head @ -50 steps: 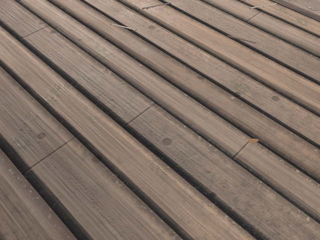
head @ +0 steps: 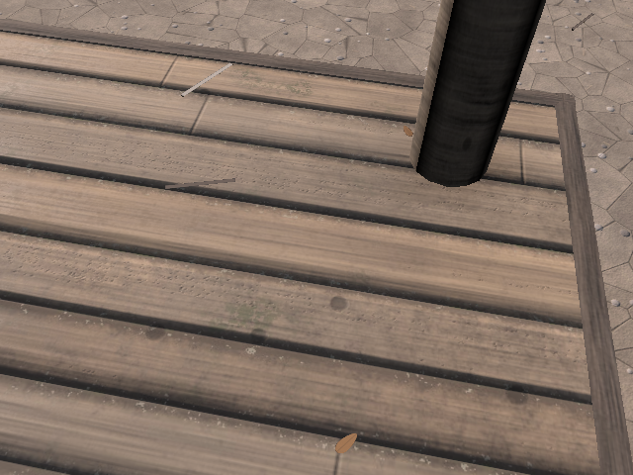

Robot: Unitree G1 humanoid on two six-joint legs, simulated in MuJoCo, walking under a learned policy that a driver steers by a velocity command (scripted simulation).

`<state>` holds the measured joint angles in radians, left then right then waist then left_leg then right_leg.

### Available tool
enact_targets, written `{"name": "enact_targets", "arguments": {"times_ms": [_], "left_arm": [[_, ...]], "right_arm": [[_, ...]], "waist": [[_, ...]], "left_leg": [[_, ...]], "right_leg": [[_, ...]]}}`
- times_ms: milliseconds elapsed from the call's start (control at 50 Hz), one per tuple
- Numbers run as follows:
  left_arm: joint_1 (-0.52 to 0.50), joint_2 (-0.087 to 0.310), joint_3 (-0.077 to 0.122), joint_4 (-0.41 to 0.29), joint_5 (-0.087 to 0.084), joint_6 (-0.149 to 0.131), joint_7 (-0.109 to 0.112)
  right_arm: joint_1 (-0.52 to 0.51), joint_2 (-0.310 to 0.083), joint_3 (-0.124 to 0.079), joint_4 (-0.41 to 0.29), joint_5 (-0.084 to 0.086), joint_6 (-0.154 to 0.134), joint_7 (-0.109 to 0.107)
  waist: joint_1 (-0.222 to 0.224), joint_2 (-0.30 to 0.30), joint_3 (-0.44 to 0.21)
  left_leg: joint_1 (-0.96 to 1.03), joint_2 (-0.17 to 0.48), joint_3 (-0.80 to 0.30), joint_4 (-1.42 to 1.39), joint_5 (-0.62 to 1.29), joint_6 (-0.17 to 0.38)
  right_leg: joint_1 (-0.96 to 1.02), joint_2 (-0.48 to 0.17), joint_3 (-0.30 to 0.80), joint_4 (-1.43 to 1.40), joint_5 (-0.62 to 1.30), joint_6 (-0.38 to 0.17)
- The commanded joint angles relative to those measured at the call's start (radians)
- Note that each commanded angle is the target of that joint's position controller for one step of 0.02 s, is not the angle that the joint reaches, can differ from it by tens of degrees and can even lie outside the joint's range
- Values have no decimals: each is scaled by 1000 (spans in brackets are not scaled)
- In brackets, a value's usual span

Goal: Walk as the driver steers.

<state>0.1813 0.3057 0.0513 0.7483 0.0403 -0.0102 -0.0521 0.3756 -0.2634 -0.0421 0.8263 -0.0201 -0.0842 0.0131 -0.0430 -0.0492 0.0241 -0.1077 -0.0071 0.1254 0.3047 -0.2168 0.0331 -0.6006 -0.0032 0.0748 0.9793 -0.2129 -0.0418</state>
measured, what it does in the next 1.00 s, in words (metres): walks ahead, turning left: right foot, then left foot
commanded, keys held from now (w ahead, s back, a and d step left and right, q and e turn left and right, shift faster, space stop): w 0.18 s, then w+q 0.82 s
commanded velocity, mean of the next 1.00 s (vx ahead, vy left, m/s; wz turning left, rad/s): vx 0.50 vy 0.00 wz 0.28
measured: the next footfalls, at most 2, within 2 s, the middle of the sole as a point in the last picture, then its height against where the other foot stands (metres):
right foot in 0.20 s outside the picture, level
left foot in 0.74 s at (267, 457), level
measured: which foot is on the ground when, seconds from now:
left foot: down 0.00-0.22, up 0.24-0.72, down 0.74-1.00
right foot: up 0.00-0.18, down 0.20-0.74, up 0.76-1.00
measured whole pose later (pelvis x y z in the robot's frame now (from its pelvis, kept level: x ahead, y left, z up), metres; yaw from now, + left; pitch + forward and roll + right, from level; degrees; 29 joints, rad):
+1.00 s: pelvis +0.52 +0.04 +0.00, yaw +23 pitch +1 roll +0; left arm 0.13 0.26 0.03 0.75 0.05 -0.03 -0.02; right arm 0.35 -0.28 -0.07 0.84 0.00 -0.03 0.01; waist -0.03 -0.02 0.05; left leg -0.16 -0.15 -0.04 0.35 -0.20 0.13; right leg -0.64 -0.13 0.04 1.00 -0.23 0.05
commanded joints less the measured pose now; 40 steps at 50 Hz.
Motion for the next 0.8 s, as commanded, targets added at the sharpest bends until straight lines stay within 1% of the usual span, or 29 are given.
{"name": "enact_targets", "arguments": {"times_ms": [20, 40, 80, 140, 160, 180, 200, 220, 240, 260, 280, 300, 320, 340, 380, 420, 480, 520, 560, 600, 640, 660, 680, 700, 720, 740, 760, 780, 800], "left_arm": [[-71, 1, -18, -78, 0, -16, -14], [-110, -6, -24, -88, -1, -18, -17], [-159, -2, -30, -100, -1, -20, -18], [-163, 21, -26, -101, 4, -26, -4], [-116, 28, -22, -85, 8, -32, 2], [2, 39, -12, -42, 16, -42, 10], [163, 86, 7, 9, 32, -52, 22], [285, 194, 33, 15, 46, -54, 42], [283, 218, 45, 22, -2, -41, 51], [209, 164, 32, 22, -16, -39, 55], [143, 95, 14, 22, -18, -48, 52], [100, 51, 2, 23, -17, -57, 51], [81, 28, -5, 31, -21, -65, 53], [76, 18, -8, 35, -19, -73, 55], [96, 30, -2, 55, -22, -93, 55], [117, 37, 3, 73, -24, -102, 57], [149, 29, 3, 96, -24, -102, 60], [158, 30, 2, 108, -24, -103, 62], [190, 40, 5, 125, -24, -102, 66], [224, 52, 8, 145, -21, -95, 72], [233, 66, 10, 157, -17, -86, 78], [229, 81, 12, 161, -14, -80, 83], [219, 99, 16, 161, -12, -73, 87], [209, 116, 21, 159, -8, -63, 89], [208, 130, 25, 156, -9, -54, 88], [190, 127, 23, 140, -13, -52, 84], [236, 14, 0, 78, -29, -59, 63], [139, 66, 10, 35, -19, -72, 52], [46, 64, 7, 7, -18, -84, 46]], "right_arm": [[-26, -112, -21, -39, 6, -17, 5], [-12, -120, -22, -29, 8, -15, 5], [31, -140, -27, -3, 10, -10, 4], [65, -166, -32, 31, 9, 6, 1], [66, -172, -32, 40, 10, 11, -1], [68, -163, -28, 48, 14, 17, -2], [76, -130, -15, 39, 17, 17, -2], [96, -33, 12, -26, 34, 13, 8], [95, -98, -11, -23, 19, 23, -3], [35, -130, -24, -24, 12, 30, -7], [13, -101, -16, -21, 18, 27, 0], [16, -87, -17, -6, 19, 33, 3], [33, -80, -19, 7, 2, 45, 7], [55, -67, -18, 24, -7, 58, 15], [30, -53, -23, 19, -6, 71, 26], [-39, -44, -25, 0, -5, 77, 31], [-139, -35, -23, -33, -7, 78, 35], [-208, -21, -14, -56, -8, 74, 41], [-283, -12, -5, -86, -13, 75, 48], [-335, -15, -1, -111, -16, 73, 54], [-343, -23, -2, -124, -17, 72, 55], [-326, -28, -5, -127, -17, 72, 52], [-288, -38, -10, -120, -17, 73, 47], [-213, -55, -19, -102, -18, 70, 42], [-102, -80, -33, -74, -20, 62, 35], [51, -132, -58, -28, -31, 54, 21], [83, -268, -97, -31, -33, 59, 4], [79, -285, -102, -46, 8, 70, 7], [28, -262, -97, -40, 15, 77, -2]], "waist": [[23, 149, 22], [14, 150, 25], [1, 153, 30], [11, 152, 32], [37, 148, 7], [94, 116, -55], [154, 65, -161], [179, -142, -306], [170, -170, -332], [139, -67, -187], [104, -40, -86], [72, -27, -37], [45, -50, -8], [32, -53, -8], [18, -31, 0], [23, -20, 24], [38, -10, 52], [51, -10, 65], [72, -11, 76], [87, -5, 88], [80, -9, 80], [63, -16, 64], [43, -33, 32], [10, -42, -17], [-34, -37, -85], [-112, 23, -166], [-68, 251, -263], [-87, 197, -327], [-75, 115, -174]], "left_leg": [[-27, 217, -106, -155, 300, 127], [-37, 213, -88, -155, 310, 122], [-14, 231, -90, -147, 330, 117], [64, 267, -98, -77, 460, 110], [81, 261, -81, 4, 589, 102], [64, 227, -41, 162, 674, 84], [-66, 183, -24, 373, 536, 62], [-376, 67, 17, 730, 49, 17], [-514, -22, -95, 907, -315, 22], [-567, 35, -175, 938, -255, 36], [-550, 72, -175, 888, -180, 38], [-505, 94, -172, 831, -135, 34], [-466, 104, -172, 800, -107, 22], [-436, 101, -168, 804, -77, 13], [-463, 98, -166, 802, -21, 3], [-531, 107, -165, 776, 51, -7], [-598, 106, -150, 676, 146, -17], [-579, 98, -116, 560, 210, -14], [-563, 88, -75, 465, 230, 0], [-555, 75, -39, 392, 208, 27], [-514, 44, -5, 341, 143, 62], [-477, 18, 13, 332, 96, 85], [-425, -15, 34, 329, 40, 109], [-343, -53, 44, 320, -15, 135], [-210, -84, 37, 277, -33, 162], [32, -49, -57, 198, -30, 207], [361, 258, -533, 171, -40, 352], [432, 350, -896, 10, -1, 427], [331, 331, -737, -15, 15, 387]], "right_leg": [[8, -23, -47, -182, 113, 13], [46, -24, -77, -246, 129, 12], [93, -25, -117, -324, 122, 1], [150, -7, -145, -402, 44, -37], [224, 19, -158, -441, 21, -55], [382, 47, -167, -512, 44, -77], [627, -27, -77, -520, 11, -110], [915, -351, 346, -583, -118, -196], [888, -442, 581, -696, -50, -247], [783, -388, 410, -688, -20, -219], [654, -336, 279, -722, 32, -187], [566, -288, 186, -763, 58, -143], [503, -255, 122, -793, 94, -118], [475, -239, 75, -814, 132, -110], [475, -235, 13, -844, 209, -115], [491, -231, -48, -866, 234, -116], [521, -220, -125, -870, 279, -117], [530, -209, -178, -864, 315, -109], [568, -222, -212, -853, 370, -104], [630, -239, -240, -825, 441, -96], [689, -251, -273, -757, 617, -80], [715, -261, -285, -695, 786, -72], [738, -264, -300, -612, 941, -65], [744, -263, -311, -479, 1039, -63], [706, -259, -314, -300, 997, -60], [542, -230, -324, -35, 773, -33], [120, -71, -318, 363, 23, 27], [-93, 56, -96, 531, -314, 42], [-190, -22, -28, 513, -220, 30]]}}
